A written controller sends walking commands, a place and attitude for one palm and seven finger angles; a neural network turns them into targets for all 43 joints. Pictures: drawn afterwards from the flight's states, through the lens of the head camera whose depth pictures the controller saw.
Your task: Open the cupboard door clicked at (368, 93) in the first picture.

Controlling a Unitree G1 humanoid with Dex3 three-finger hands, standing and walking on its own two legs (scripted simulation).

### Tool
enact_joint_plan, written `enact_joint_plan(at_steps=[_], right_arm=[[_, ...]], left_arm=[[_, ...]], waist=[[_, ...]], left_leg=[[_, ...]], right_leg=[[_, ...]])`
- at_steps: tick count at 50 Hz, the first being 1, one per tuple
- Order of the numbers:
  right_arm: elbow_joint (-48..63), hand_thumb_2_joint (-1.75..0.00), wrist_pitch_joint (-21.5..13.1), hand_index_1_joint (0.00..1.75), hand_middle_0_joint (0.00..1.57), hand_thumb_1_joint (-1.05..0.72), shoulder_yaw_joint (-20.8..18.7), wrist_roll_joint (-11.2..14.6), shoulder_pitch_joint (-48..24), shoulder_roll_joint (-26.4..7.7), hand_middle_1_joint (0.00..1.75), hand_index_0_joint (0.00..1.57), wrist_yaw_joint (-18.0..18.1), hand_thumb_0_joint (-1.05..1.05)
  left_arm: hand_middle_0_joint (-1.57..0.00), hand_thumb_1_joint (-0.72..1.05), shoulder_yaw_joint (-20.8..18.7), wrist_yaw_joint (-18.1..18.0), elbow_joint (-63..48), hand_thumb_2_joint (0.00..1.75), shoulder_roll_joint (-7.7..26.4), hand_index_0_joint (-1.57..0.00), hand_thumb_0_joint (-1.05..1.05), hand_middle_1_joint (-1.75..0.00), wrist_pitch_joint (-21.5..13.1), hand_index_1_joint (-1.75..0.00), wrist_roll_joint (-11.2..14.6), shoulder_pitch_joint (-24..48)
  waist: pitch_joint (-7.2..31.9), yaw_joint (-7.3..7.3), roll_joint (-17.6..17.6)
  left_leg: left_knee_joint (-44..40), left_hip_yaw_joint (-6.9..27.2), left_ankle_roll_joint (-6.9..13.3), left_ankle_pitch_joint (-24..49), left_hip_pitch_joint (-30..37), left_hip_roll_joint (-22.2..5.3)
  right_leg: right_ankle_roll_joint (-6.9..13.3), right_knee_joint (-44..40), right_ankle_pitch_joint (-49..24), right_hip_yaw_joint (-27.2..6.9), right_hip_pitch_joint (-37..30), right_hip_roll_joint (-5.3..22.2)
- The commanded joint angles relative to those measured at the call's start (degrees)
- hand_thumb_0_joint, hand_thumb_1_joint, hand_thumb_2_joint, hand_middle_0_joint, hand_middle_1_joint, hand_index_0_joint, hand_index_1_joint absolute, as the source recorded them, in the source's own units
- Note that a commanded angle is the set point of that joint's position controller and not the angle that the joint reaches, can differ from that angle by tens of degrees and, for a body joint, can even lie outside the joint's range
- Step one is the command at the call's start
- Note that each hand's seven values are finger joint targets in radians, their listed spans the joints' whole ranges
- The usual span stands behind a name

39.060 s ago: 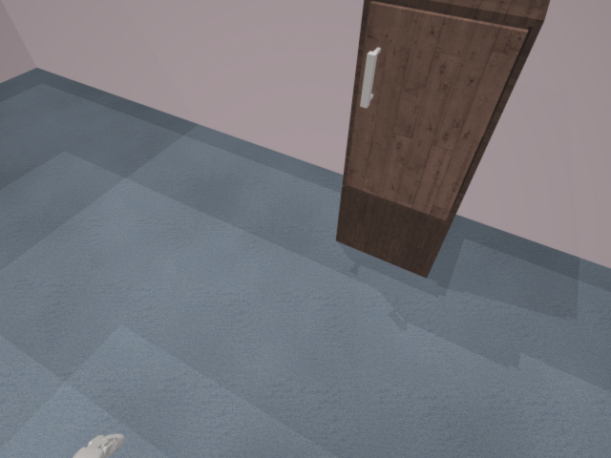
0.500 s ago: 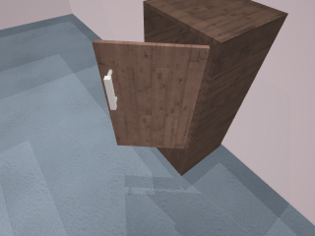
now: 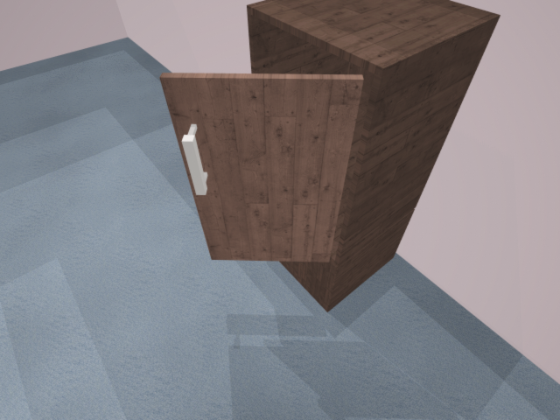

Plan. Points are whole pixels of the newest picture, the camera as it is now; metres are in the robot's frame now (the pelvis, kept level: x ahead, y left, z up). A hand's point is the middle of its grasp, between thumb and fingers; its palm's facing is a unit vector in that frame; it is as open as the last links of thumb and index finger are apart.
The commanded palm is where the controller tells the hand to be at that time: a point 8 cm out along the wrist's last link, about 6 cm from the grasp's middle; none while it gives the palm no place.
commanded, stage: look again from close up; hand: left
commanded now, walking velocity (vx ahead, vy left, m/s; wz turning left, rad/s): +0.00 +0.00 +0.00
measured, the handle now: (197, 160) +0.60 +0.22 +0.01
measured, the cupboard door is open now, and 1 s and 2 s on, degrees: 50 50 50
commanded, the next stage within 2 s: shuffle to correct the standing spot in 0.08 s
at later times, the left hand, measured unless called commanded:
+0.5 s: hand out of the picture -0.01 +0.17 -0.19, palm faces +0.04 -0.99 -0.16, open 7.3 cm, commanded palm none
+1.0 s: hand out of the picture +0.13 +0.17 -0.18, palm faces +0.05 -0.98 -0.19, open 7.3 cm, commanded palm none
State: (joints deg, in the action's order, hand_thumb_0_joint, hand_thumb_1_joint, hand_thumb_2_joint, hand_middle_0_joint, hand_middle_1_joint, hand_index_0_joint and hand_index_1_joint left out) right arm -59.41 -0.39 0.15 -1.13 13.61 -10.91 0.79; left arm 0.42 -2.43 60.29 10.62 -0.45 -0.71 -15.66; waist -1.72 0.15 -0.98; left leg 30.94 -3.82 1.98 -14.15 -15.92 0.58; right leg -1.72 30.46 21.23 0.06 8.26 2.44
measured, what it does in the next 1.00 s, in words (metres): steps on the spot: right foot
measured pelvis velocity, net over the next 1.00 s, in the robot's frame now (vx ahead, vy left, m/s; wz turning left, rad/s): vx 0.04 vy -0.01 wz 0.01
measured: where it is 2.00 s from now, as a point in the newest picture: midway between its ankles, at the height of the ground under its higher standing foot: outside the picture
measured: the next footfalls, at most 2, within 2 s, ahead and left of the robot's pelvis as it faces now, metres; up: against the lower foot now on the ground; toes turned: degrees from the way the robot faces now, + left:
right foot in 0.72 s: +0.11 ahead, -0.11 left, +0.00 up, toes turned +1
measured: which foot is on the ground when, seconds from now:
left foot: down 0.00-1.00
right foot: down 0.00-0.50, up 0.52-0.70, down 0.72-1.00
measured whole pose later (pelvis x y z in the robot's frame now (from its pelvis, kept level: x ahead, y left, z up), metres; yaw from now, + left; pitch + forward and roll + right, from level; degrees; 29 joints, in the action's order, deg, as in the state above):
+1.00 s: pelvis +0.04 -0.01 +0.00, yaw +0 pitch -1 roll +1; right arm -60.7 0.4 -1.9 -0.9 13.1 -8.4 1.8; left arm -1.7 -2.6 56.6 9.4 0.2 -0.8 -8.9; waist -3.6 0.2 2.6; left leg 32.5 -4.4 -0.3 -17.1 -13.5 -0.7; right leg 0.5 35.2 16.0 5.0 18.2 3.3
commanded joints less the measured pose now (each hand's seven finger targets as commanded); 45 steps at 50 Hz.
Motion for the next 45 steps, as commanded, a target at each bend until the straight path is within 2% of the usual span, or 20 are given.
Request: enact_joint_plan(at_steps=[1,9,14,17,20,22,23,24,25,26,27,29,32,34,35,36,37,40,42,45], right_arm=[[2.5,-0.9,-1.3,0.3,0.2,-0.9,-1.4,0.3,0.7,-7.4,0.3,0.2,0.3,0.0],[1.2,-0.9,-1.4,0.3,0.2,-0.9,-1.2,0.5,0.2,-6.9,0.3,0.2,0.3,0.0],[0.7,-0.9,-0.7,0.3,0.2,-0.9,-1.3,0.0,1.1,-5.8,0.3,0.2,-0.3,0.0],[1.2,-0.9,-0.7,0.3,0.2,-0.9,-1.3,0.0,1.3,-5.1,0.3,0.2,-0.5,0.0],[1.5,-0.9,-1.6,0.3,0.2,-0.9,-1.0,0.0,2.1,-4.0,0.3,0.2,-0.5,0.0],[1.0,-0.9,-2.2,0.3,0.2,-0.9,-1.0,0.1,3.3,-4.0,0.3,0.2,-0.4,0.0],[0.2,-0.9,-2.6,0.3,0.2,-0.9,-1.1,0.2,5.6,-4.7,0.3,0.2,-0.3,0.0],[-1.4,-0.9,-2.8,0.3,0.2,-0.9,-1.5,0.1,9.1,-6.5,0.3,0.2,0.1,0.0],[-2.9,-0.9,-3.0,0.3,0.2,-0.9,-2.2,-0.2,14.5,-9.3,0.3,0.2,0.6,0.0],[-3.9,-0.9,-3.1,0.3,0.2,-0.9,-2.4,-0.4,19.1,-9.4,0.3,0.2,1.2,0.0],[-4.1,-0.9,-3.3,0.3,0.2,-0.9,-1.8,-0.3,19.5,-8.2,0.3,0.2,1.6,0.0],[-2.7,-0.9,-3.2,0.3,0.2,-0.9,-0.9,-0.2,12.7,-5.3,0.3,0.2,2.0,0.0],[-0.8,-0.9,-2.8,0.3,0.2,-0.9,-1.2,0.3,5.1,-6.6,0.3,0.2,2.4,0.0],[-0.4,-0.9,-2.6,0.3,0.2,-0.9,-2.0,0.9,4.0,-7.3,0.3,0.2,2.2,0.0],[-0.5,-0.9,-2.4,0.3,0.2,-0.9,-2.0,1.0,5.4,-5.0,0.3,0.2,1.9,0.0],[-0.3,-0.9,-2.1,0.3,0.2,-0.9,-1.9,1.0,6.4,-3.4,0.3,0.2,1.7,0.0],[-0.7,-0.9,-1.5,0.3,0.2,-0.9,-1.9,1.1,7.6,-1.8,0.3,0.2,1.5,0.0],[-1.1,-0.9,0.2,0.3,0.2,-0.9,-2.2,0.9,7.0,0.2,0.3,0.2,1.5,0.0],[-0.9,-0.9,0.6,0.3,0.2,-0.9,-2.3,0.8,5.5,0.6,0.3,0.2,1.4,0.0],[-0.7,-0.9,0.7,0.3,0.2,-0.9,-2.2,0.9,6.2,1.0,0.3,0.2,1.1,0.0]], left_arm=[[-0.2,0.9,-1.1,0.1,-2.2,0.9,7.2,-0.2,0.0,-0.3,-0.5,-0.3,-0.3,-3.6],[-0.2,0.9,-1.0,0.4,-2.1,0.9,7.7,-0.2,0.0,-0.3,-0.7,-0.3,-0.2,-3.7],[-0.2,0.9,-1.5,1.1,-1.0,0.9,7.3,-0.2,0.0,-0.3,-0.2,-0.3,-0.6,-6.0],[-0.2,0.9,-2.1,1.4,-0.9,0.9,7.9,-0.2,0.0,-0.3,-0.3,-0.3,-0.7,-7.2],[-0.2,0.9,-2.6,1.3,-0.2,0.9,8.4,-0.2,0.0,-0.3,-0.8,-0.3,-0.6,-8.5],[-0.2,0.9,-2.8,1.4,0.0,0.9,7.9,-0.2,0.0,-0.3,-1.1,-0.3,-0.7,-9.1],[-0.2,0.9,-2.7,1.4,0.1,0.9,7.0,-0.2,0.0,-0.3,-1.1,-0.3,-0.7,-8.5],[-0.2,0.9,-2.5,1.4,0.0,0.9,5.6,-0.2,0.0,-0.3,-1.2,-0.3,-0.7,-7.9],[-0.2,0.9,-2.1,1.4,-0.8,0.9,3.8,-0.2,0.0,-0.3,-1.5,-0.3,-0.7,-6.6],[-0.2,0.9,-1.8,1.2,-2.5,0.9,3.2,-0.2,0.0,-0.3,-1.8,-0.3,-0.7,-2.5],[-0.2,0.9,-1.8,0.8,-3.3,0.9,3.5,-0.2,0.0,-0.3,-2.1,-0.3,-0.7,-0.2],[-0.2,0.9,-1.8,0.6,-2.4,0.9,1.5,-0.2,0.0,-0.3,-1.6,-0.3,-0.2,-0.2],[-0.2,0.9,-1.7,0.8,-0.8,0.9,0.8,-0.2,0.0,-0.3,-0.6,-0.3,0.1,-4.5],[-0.2,0.9,-2.3,0.7,0.0,0.9,2.8,-0.2,0.0,-0.3,-0.8,-0.3,-0.2,-7.3],[-0.2,0.9,-2.5,0.3,0.0,0.9,4.1,-0.2,0.0,-0.3,-1.0,-0.3,-0.4,-7.7],[-0.2,0.9,-2.6,0.1,-0.2,0.9,5.5,-0.2,0.0,-0.3,-1.2,-0.3,-0.4,-7.9],[-0.2,0.9,-2.7,0.0,-0.8,0.9,7.0,-0.2,0.0,-0.3,-1.2,-0.3,-0.3,-6.8],[-0.2,0.9,-3.0,-0.2,-1.8,0.9,7.3,-0.2,0.0,-0.3,-0.8,-0.3,-0.4,-4.1],[-0.2,0.9,-3.0,-0.6,-2.6,0.9,6.9,-0.2,0.0,-0.3,-0.6,-0.3,-0.9,-2.6],[-0.2,0.9,-3.7,-0.6,-4.3,0.9,7.9,-0.2,0.0,-0.3,-0.1,-0.3,-0.9,0.5]], waist=[[-2.1,0.13,2.4],[-0.4,0.07,1.7],[-4.0,0.46,2.0],[-6.6,0.8,5.7],[-5.9,0.68,7.1],[-4.8,0.25,4.6],[-3.5,-0.77,1.5],[-2.0,-1.83,-4.6],[0.0,-3.44,-12.8],[-0.6,-5.31,-15.2],[-0.9,-4.92,-12.0],[-1.3,-2.08,-4.9],[0.5,1.57,-4.8],[3.4,2.84,-2.2],[4.2,2.44,1.6],[5.7,1.8,6.0],[5.3,1.0,7.1],[4.5,1.18,15.4],[3.5,1.47,13.9],[4.1,0.33,10.6]], left_leg=[[-7.9,6.8,0.9,3.2,2.5,-6.0],[-7.0,5.9,0.6,6.3,3.7,-6.1],[-5.3,4.6,0.5,-11.2,-1.3,-4.3],[-0.9,2.4,0.3,-11.2,-4.8,-2.8],[3.3,-0.1,0.1,-5.4,-5.7,-1.9],[2.1,0.0,0.7,-0.3,-2.4,-2.5],[-0.5,2.0,1.4,4.2,1.8,-4.1],[-3.5,8.1,3.7,8.8,8.2,-8.1],[-7.8,17.8,8.3,14.1,15.1,-14.7],[-11.3,24.9,12.5,24.6,19.9,-19.3],[-9.6,24.9,14.5,38.5,20.7,-21.1],[-8.0,16.2,12.4,49.0,12.1,-19.0],[-6.9,7.6,7.7,45.4,6.5,-13.5],[-4.1,5.7,4.5,34.2,5.0,-11.3],[-2.7,4.9,2.1,24.6,2.6,-9.5],[-0.9,3.6,0.2,12.9,-0.6,-6.4],[-0.2,2.5,-1.1,2.9,-2.6,-3.7],[10.3,0.7,-2.5,-13.7,-3.6,-2.1],[13.8,1.5,-2.7,-16.5,-5.3,-2.5],[7.1,0.6,-3.2,-11.3,-2.1,-2.1]], right_leg=[[3.5,-6.9,-4.3,-3.2,6.9,2.4],[3.4,-8.0,-7.6,-3.9,5.9,2.9],[5.3,-10.1,11.0,-6.1,7.8,3.2],[6.8,-12.2,14.5,-8.7,7.8,4.9],[8.3,-11.2,5.9,-9.9,5.2,7.3],[7.7,-7.3,-2.4,-6.7,4.9,5.9],[6.7,-2.9,-5.1,-3.6,6.4,4.0],[5.5,4.9,-5.3,0.9,11.0,0.6],[4.1,16.1,2.4,5.9,18.0,-3.3],[4.1,26.2,14.4,4.4,26.7,-3.9],[4.2,30.5,15.0,1.2,29.0,-1.2],[3.6,24.8,11.8,-0.4,21.3,2.0],[2.2,7.5,-2.0,2.5,8.6,0.7],[1.8,-3.2,-16.9,3.6,1.5,0.5],[2.1,-4.5,-25.4,0.7,-1.8,3.2],[4.8,-1.3,-38.8,-6.0,-4.2,8.2],[7.9,-0.5,-48.2,-8.1,-4.4,13.1],[12.2,-4.2,-54.0,-9.2,-2.4,16.1],[13.9,-4.8,-54.3,-8.5,-2.0,16.5],[12.7,-4.3,-45.1,-6.9,0.7,14.3]])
